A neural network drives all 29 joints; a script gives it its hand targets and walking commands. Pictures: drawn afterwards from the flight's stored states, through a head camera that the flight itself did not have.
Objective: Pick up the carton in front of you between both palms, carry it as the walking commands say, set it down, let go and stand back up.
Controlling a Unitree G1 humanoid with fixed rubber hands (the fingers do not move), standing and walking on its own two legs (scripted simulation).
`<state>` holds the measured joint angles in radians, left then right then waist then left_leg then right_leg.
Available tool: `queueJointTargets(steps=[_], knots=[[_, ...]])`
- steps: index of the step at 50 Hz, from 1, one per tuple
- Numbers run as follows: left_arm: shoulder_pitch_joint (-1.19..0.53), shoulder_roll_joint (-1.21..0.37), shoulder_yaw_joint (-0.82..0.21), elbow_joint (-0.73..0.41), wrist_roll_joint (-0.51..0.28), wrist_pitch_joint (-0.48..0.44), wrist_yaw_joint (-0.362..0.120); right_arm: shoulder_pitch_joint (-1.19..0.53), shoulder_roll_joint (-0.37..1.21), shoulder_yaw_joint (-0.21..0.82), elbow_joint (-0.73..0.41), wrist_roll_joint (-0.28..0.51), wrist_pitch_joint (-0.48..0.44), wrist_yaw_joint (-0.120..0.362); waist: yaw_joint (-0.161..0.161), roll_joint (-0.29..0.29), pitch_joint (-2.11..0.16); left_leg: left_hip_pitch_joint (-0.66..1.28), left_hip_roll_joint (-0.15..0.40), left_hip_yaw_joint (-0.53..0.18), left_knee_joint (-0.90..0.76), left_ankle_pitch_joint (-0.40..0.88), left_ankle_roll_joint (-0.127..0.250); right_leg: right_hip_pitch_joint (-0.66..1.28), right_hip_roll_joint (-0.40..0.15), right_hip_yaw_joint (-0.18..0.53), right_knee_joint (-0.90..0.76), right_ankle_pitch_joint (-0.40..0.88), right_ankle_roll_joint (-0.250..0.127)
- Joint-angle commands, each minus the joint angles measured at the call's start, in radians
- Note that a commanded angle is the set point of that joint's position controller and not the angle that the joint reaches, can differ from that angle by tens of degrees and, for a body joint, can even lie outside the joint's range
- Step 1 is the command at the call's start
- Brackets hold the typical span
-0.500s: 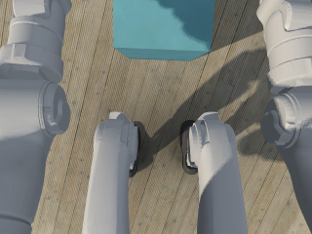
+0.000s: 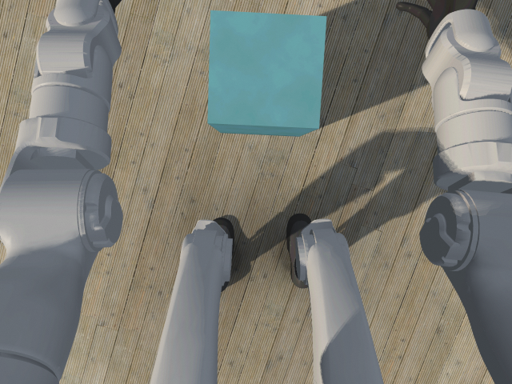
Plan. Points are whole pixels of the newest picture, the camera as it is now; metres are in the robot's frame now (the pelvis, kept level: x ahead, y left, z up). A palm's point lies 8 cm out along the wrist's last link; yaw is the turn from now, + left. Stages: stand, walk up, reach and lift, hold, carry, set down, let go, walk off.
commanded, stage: set down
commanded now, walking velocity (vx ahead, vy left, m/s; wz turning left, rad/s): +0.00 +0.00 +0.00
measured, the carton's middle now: (263, 85) +0.54 -0.01 -0.44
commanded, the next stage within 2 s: let go in 0.16 s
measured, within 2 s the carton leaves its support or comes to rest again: neither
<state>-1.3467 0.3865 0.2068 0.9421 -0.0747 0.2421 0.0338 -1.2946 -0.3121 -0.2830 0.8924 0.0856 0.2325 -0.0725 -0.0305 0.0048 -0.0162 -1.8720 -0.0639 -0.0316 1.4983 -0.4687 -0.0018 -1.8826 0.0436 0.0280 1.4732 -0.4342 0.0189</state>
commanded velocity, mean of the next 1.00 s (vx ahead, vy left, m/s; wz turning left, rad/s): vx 0.00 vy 0.00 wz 0.00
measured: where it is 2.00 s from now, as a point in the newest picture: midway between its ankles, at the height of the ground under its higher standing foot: (259, 265)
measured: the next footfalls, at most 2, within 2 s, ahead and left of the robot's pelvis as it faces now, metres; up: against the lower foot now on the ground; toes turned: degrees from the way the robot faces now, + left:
none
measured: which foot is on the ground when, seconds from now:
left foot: down 0.00-1.00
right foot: down 0.00-1.00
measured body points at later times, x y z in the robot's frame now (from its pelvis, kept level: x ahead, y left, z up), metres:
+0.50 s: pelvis +0.04 -0.01 +0.13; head +0.33 -0.01 +0.48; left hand +0.49 +0.20 +0.01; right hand +0.48 -0.23 +0.00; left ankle +0.07 +0.11 -0.53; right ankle +0.09 -0.12 -0.53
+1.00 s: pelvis +0.08 +0.00 +0.20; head +0.18 +0.00 +0.64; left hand +0.31 +0.23 +0.11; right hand +0.29 -0.24 +0.12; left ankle +0.07 +0.11 -0.53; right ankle +0.09 -0.12 -0.53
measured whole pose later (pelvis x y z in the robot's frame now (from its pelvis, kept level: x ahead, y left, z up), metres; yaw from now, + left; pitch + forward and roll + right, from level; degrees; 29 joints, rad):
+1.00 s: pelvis +0.08 +0.00 +0.20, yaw +0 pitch +12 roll +0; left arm 0.04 0.19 0.10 0.52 0.02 0.00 -0.04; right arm 0.07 -0.19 -0.08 0.49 -0.01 0.00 0.06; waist -0.02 -0.01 0.00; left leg -0.49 -0.04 -0.05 0.53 -0.25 0.01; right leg -0.51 0.03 0.05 0.53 -0.23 0.00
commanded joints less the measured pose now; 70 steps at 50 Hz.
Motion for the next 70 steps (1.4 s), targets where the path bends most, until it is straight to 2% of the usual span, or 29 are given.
queueJointTargets(steps=[1,9,13,16,19,22,25,30,36,39,43,47,51,56,60,66,70], knots=[[-0.204,0.086,0.063,-0.083,0.051,-0.051,-0.025,-0.18,-0.092,-0.046,-0.101,-0.056,-0.051,0.021,-0.01,0.034,-1.096,0.693,-0.012,0.031,-0.267,0.424,-0.031,0.667,0.027,-0.068,-0.226,0.416,0.019],[-0.098,0.06,0.096,-0.126,0.108,-0.083,-0.048,-0.059,-0.044,-0.068,-0.148,-0.105,-0.074,0.035,-0.004,0.037,-1.083,0.834,-0.008,0.031,-0.424,0.53,-0.034,0.859,0.023,-0.047,-0.392,0.525,0.02],[0.064,0.017,0.115,-0.177,0.166,-0.084,-0.048,0.092,-0.038,-0.071,-0.195,-0.162,-0.078,0.058,0.005,0.034,-1.114,0.941,-0.007,0.036,-0.499,0.576,-0.041,0.99,0.023,-0.044,-0.465,0.569,0.018],[0.225,-0.024,0.105,-0.265,0.205,-0.08,-0.036,0.236,-0.044,-0.043,-0.265,-0.2,-0.08,0.082,0.011,0.037,-1.12,1.055,-0.005,0.036,-0.56,0.609,-0.045,1.072,0.024,-0.05,-0.525,0.578,0.013],[0.377,-0.062,0.077,-0.356,0.195,-0.091,-0.03,0.372,-0.039,0.006,-0.329,-0.201,-0.091,0.105,0.004,0.017,-1.06,1.094,-0.003,0.031,-0.617,0.6,-0.042,1.167,0.013,-0.043,-0.578,0.599,0.007],[0.486,-0.068,0.054,-0.408,0.158,-0.124,-0.038,0.473,-0.016,0.038,-0.36,-0.181,-0.114,0.116,-0.005,-0.03,-0.949,1.049,-0.005,0.03,-0.678,0.551,-0.032,1.271,-0.003,-0.018,-0.623,0.633,0.005],[0.598,-0.062,0.043,-0.41,0.136,-0.162,-0.054,0.59,0.015,0.06,-0.359,-0.159,-0.146,0.115,-0.003,-0.054,-0.841,1.014,-0.003,0.03,-0.727,0.519,-0.022,1.352,-0.018,0.012,-0.658,0.69,0.007],[0.82,-0.078,0.015,-0.36,0.14,-0.206,-0.074,0.835,0.048,0.079,-0.328,-0.138,-0.189,0.113,0.009,-0.029,-0.73,1.054,0.008,0.023,-0.786,0.508,-0.016,1.444,-0.031,0.044,-0.706,0.758,0.009],[1.07,-0.109,-0.02,-0.38,0.137,-0.247,-0.067,1.055,0.04,0.123,-0.377,-0.103,-0.238,0.121,0.032,0.004,-0.652,1.274,0.025,0.001,-0.843,0.587,-0.017,1.469,-0.022,0.038,-0.793,0.709,0.007],[1.163,-0.11,-0.041,-0.443,0.123,-0.265,-0.065,1.156,0.029,0.137,-0.424,-0.099,-0.257,0.123,0.024,-0.001,-0.583,1.382,0.027,-0.005,-0.893,0.575,-0.02,1.523,-0.018,0.029,-0.845,0.662,0.003],[1.286,-0.099,-0.07,-0.517,0.101,-0.271,-0.07,1.289,0.022,0.162,-0.48,-0.095,-0.263,0.131,0.008,-0.005,-0.42,1.53,0.029,-0.009,-0.979,0.485,-0.02,1.575,-0.019,0.01,-0.94,0.501,0.001],[1.384,-0.096,-0.092,-0.545,0.091,-0.251,-0.077,1.378,0.028,0.193,-0.516,-0.094,-0.245,0.139,0.021,-0.01,-0.226,1.616,0.036,0.002,-1.064,0.345,-0.016,1.641,-0.024,-0.003,-1.032,0.316,-0.002],[1.463,-0.106,-0.118,-0.562,0.083,-0.226,-0.097,1.442,0.019,0.202,-0.536,-0.089,-0.217,0.145,0.029,0.009,-0.073,1.662,0.041,0.018,-1.131,0.277,-0.014,1.702,-0.017,-0.015,-1.093,0.241,-0.002],[1.49,-0.113,-0.153,-0.592,0.081,-0.18,-0.1,1.46,-0.001,0.202,-0.544,-0.085,-0.169,0.154,0.026,0.045,0.081,1.66,0.05,0.015,-1.194,0.188,-0.007,1.775,0.006,-0.041,-1.099,0.21,-0.004],[1.495,-0.105,-0.154,-0.611,0.086,-0.137,-0.099,1.452,-0.009,0.205,-0.567,-0.094,-0.124,0.16,0.029,0.025,0.146,1.652,0.057,0.01,-1.213,0.153,0.004,1.84,0.011,-0.049,-1.093,0.201,-0.003],[1.502,-0.086,-0.136,-0.626,0.083,-0.105,-0.103,1.468,-0.003,0.205,-0.595,-0.113,-0.089,0.151,0.027,-0.028,0.103,1.736,0.035,0.017,-1.156,0.279,0.003,1.855,0.006,-0.029,-1.091,0.279,-0.002],[1.524,-0.08,-0.133,-0.623,0.084,-0.104,-0.108,1.487,0.002,0.205,-0.591,-0.111,-0.088,0.144,0.027,-0.032,0.067,1.778,0.021,0.02,-1.125,0.373,-0.003,1.845,0.005,-0.017,-1.081,0.372,0.0]])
